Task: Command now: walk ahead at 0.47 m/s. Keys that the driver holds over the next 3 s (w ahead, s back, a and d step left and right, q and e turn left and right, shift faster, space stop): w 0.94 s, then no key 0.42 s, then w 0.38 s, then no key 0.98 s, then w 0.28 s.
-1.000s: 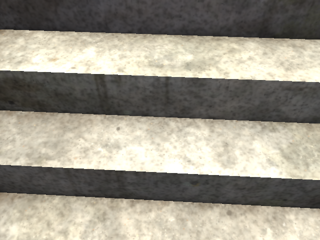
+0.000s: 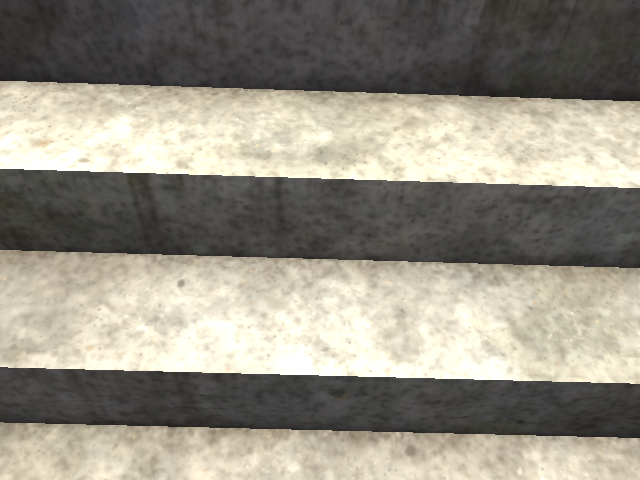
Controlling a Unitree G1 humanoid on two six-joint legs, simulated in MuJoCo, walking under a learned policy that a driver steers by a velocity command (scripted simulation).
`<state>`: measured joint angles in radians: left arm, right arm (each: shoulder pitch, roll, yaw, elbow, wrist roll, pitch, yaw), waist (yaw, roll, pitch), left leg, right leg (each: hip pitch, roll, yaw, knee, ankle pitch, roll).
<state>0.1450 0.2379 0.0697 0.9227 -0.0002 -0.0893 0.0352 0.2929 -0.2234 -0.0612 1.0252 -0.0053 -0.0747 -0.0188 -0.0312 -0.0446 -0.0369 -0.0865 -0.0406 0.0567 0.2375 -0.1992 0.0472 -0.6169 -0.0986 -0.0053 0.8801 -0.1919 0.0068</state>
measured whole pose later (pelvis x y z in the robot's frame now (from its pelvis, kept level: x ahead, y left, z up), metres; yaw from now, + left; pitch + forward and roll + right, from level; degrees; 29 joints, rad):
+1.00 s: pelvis +0.39 +0.00 +0.18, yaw +1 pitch +5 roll +0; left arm 0.03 0.14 -0.04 0.74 0.02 -0.04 -0.09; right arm 0.49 -0.14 0.03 1.15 -0.15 -0.06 0.08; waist -0.03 -0.02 -0.10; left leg -0.29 -0.02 0.12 0.54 -0.34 0.07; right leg -1.46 0.10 0.21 2.37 0.01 -0.27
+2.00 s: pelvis +0.78 +0.08 +0.52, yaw +3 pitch +8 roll +2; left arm 0.25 0.26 0.06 1.08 0.02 -0.07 -0.09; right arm 0.13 -0.19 0.01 1.06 -0.05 -0.02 0.06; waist -0.04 -0.06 -0.17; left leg -0.76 -0.01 0.14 0.97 -0.35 0.06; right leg -0.86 0.04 0.23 1.76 0.10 -0.17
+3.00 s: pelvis +0.90 +0.08 +0.59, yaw +0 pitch +5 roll +1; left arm 0.36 0.17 0.04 1.08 0.06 -0.04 -0.01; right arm 0.30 -0.18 -0.03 1.10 -0.04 -0.02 0.04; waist -0.03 0.00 -0.15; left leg -0.27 0.00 0.14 0.51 -0.34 0.11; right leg -0.35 -0.01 -0.05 0.71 -0.33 -0.17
